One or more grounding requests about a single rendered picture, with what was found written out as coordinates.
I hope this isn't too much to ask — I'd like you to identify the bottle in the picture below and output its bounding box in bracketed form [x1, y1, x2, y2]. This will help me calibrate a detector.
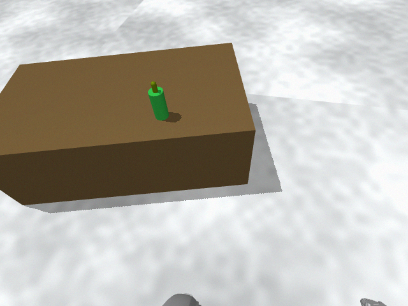
[148, 81, 169, 120]

